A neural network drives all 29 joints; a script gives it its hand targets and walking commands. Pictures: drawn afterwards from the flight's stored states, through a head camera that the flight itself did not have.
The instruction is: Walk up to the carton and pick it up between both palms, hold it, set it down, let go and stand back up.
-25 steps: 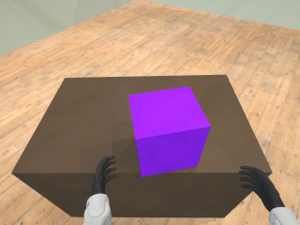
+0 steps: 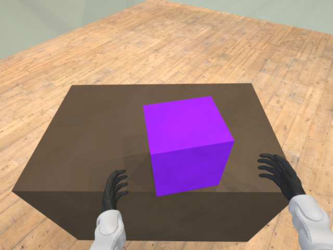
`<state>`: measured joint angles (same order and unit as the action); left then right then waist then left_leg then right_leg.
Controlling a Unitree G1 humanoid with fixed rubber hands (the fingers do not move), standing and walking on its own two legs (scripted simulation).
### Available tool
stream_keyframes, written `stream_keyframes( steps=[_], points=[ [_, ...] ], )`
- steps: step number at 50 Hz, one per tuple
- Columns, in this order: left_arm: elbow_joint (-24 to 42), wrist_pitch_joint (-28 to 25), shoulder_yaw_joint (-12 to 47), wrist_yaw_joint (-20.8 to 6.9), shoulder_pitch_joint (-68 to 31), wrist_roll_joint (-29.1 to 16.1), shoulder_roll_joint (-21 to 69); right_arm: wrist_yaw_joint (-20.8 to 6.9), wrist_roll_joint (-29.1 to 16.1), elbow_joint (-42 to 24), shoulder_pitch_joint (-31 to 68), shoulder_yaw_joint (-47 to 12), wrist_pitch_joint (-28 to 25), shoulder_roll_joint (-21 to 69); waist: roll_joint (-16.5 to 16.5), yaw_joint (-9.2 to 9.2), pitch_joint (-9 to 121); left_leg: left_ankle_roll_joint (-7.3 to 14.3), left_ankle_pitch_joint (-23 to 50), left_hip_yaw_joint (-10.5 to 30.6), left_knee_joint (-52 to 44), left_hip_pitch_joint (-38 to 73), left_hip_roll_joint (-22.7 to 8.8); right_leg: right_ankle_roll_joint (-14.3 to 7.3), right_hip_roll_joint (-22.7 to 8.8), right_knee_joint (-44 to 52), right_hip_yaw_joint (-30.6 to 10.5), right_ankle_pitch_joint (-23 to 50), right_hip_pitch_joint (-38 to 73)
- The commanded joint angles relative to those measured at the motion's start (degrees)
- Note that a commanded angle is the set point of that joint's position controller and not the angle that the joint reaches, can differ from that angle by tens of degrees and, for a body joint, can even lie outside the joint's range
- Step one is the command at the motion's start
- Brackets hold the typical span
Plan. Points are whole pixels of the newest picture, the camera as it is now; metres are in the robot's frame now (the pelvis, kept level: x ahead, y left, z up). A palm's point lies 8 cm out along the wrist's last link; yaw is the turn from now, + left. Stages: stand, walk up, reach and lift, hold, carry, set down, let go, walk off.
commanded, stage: reach and lift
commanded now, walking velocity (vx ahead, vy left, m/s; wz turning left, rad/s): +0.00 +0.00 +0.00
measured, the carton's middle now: (183, 147) +0.40 +0.00 -0.02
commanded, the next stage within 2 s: none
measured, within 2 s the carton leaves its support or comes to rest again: neither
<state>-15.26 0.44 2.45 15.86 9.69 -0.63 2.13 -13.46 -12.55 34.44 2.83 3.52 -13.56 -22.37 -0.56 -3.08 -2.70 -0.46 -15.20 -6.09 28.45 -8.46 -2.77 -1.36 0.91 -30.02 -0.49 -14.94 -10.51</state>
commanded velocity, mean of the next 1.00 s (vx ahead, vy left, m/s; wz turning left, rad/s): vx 0.00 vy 0.00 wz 0.00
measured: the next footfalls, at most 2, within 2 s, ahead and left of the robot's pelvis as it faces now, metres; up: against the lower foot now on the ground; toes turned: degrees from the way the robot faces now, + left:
none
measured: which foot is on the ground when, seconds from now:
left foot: down 0.00-1.00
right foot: down 0.00-1.00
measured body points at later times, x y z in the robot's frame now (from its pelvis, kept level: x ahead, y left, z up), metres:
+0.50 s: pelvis +0.01 +0.01 +0.01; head +0.02 +0.01 +0.46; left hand +0.28 +0.19 +0.04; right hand +0.35 -0.22 +0.06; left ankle +0.01 +0.12 -0.74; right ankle +0.02 -0.10 -0.74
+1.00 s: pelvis +0.00 +0.00 +0.01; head +0.02 +0.00 +0.45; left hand +0.33 +0.18 +0.11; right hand +0.42 -0.19 +0.11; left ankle +0.01 +0.12 -0.74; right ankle +0.02 -0.10 -0.74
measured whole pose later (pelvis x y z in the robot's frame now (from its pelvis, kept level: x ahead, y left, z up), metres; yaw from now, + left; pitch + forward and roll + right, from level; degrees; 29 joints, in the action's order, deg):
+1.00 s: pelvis +0.00 +0.00 +0.01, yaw +0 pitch -1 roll +0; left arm -2.2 33.4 1.7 16.9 -19.8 -3.4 -1.4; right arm -7.8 -13.2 40.3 35.9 3.5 9.7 -22.4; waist -1.5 -5.8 -2.7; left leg -0.5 -12.9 -6.1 26.0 -12.4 -3.6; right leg -1.4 1.8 -23.9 -0.5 -10.5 -12.8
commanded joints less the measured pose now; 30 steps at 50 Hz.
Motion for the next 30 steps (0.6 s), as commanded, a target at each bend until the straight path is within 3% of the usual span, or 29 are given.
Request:
stream_keyframes(
  steps=[1,5,6,8,10,11,12,14,15,19,21,23,24,25,27,30],
  points=[
    [24.5,1.8,3.6,1.3,-19.5,-2.1,-1.9,0.7,-8.0,-10.6,15.4,-1.6,1.7,-13.0,6.2,-1.84,12.7,-1.2,7.2,5.3,-9.5,3.2,1.6,-3.7,2.7,10.0,-1.0,9.4,-1.0],
    [25.1,4.0,3.4,0.9,-20.8,-2.8,-2.2,1.8,-7.6,-13.0,17.7,-0.7,2.4,-13.4,7.0,-0.95,15.4,-1.4,11.2,5.2,-8.8,3.9,2.0,-3.3,2.6,10.4,-1.0,13.0,0.5],
    [26.4,4.6,2.5,0.9,-22.6,-2.7,-2.4,1.9,-8.3,-13.2,19.4,-1.2,2.9,-13.5,6.5,-1.91,15.9,-1.6,13.1,4.7,-8.7,4.0,2.0,-3.4,3.0,10.5,-1.1,13.9,1.0],
    [29.3,5.1,2.7,0.6,-21.1,-3.4,-2.5,2.5,-8.3,-15.9,17.7,-0.5,2.8,-13.8,6.5,-1.01,17.9,-1.7,17.0,5.1,-7.7,5.8,2.3,-3.2,3.2,10.3,-1.2,17.1,1.6],
    [30.0,6.4,3.0,0.6,-21.6,-2.9,-1.9,2.5,-8.9,-16.0,19.9,-0.6,3.3,-14.5,4.8,-1.63,19.0,-2.2,20.1,5.4,-7.5,6.8,2.0,-3.7,3.6,10.5,-0.7,18.7,1.7],
    [29.5,7.4,2.4,0.2,-19.3,-2.8,-1.9,3.0,-8.7,-17.0,18.3,-1.0,3.4,-13.9,5.9,-1.55,18.7,-2.3,23.8,5.4,-6.9,7.7,1.9,-3.3,3.8,10.5,-0.9,21.7,2.9],
    [29.5,7.5,1.8,0.1,-23.9,-3.3,-2.8,3.5,-8.4,-17.4,22.6,-0.3,3.7,-14.2,5.7,-1.64,20.1,-2.4,23.1,5.1,-6.4,6.3,2.2,-3.5,3.6,10.5,-1.1,21.1,2.4],
    [31.9,9.1,2.6,0.1,-21.8,-3.2,-1.9,3.5,-8.6,-17.8,20.2,0.5,4.1,-15.2,5.5,-0.48,21.0,-2.4,24.5,5.4,-7.1,8.1,2.1,-3.6,3.9,11.1,-0.7,22.9,3.1],
    [31.9,9.4,1.5,0.1,-22.8,-2.9,-2.1,3.7,-9.0,-17.9,21.7,-0.8,4.7,-15.7,5.9,-1.69,19.6,-2.4,25.0,5.4,-7.4,7.9,1.7,-3.4,4.0,11.0,-0.9,22.7,3.2],
    [32.2,12.1,1.2,0.5,-28.3,-3.5,-2.3,4.0,-8.7,-16.2,26.9,1.0,6.8,-16.1,4.8,-0.76,20.3,-2.8,23.7,5.3,-7.6,7.5,1.4,-3.7,4.0,11.5,-1.0,20.8,1.9],
    [33.6,13.1,1.3,0.7,-28.7,-3.9,-2.0,4.0,-8.8,-17.6,28.2,0.7,7.6,-15.9,5.7,-1.47,22.3,-3.0,24.6,5.6,-7.1,8.7,0.9,-3.7,4.5,11.5,-0.8,20.0,1.4],
    [35.4,14.7,1.4,0.9,-28.9,-3.8,-1.7,4.1,-9.0,-17.4,28.6,1.1,8.2,-17.5,4.7,-1.01,23.6,-3.5,28.6,5.8,-6.5,10.1,0.6,-4.1,4.7,11.3,-0.5,23.0,1.9],
    [35.8,15.2,0.3,1.1,-32.5,-4.1,-2.3,4.2,-9.7,-16.1,31.0,0.9,8.8,-16.5,3.6,-1.69,24.0,-3.4,27.9,5.5,-6.5,9.1,0.9,-4.2,4.4,11.6,-0.9,21.9,1.5],
    [34.4,16.9,0.1,1.0,-29.4,-2.9,-1.3,4.2,-9.7,-14.4,29.4,0.5,9.6,-17.3,3.4,-1.60,21.7,-3.5,29.0,5.9,-6.8,10.4,0.6,-4.1,4.7,11.8,-0.8,22.4,1.6],
    [32.3,18.7,-1.3,1.3,-36.6,-3.0,-2.6,4.5,-9.4,-12.8,36.1,0.9,11.3,-17.1,3.2,-2.58,20.8,-3.2,24.3,5.2,-7.4,7.6,0.6,-4.2,4.4,12.2,-1.1,18.1,0.4],
    [31.3,22.0,-1.5,1.7,-37.5,-3.2,-1.7,4.6,-9.4,-11.6,38.5,0.3,14.0,-16.9,3.8,-3.16,20.6,-3.1,22.0,5.5,-8.0,6.7,0.2,-4.1,4.5,12.3,-1.3,17.2,1.0]
  ],
)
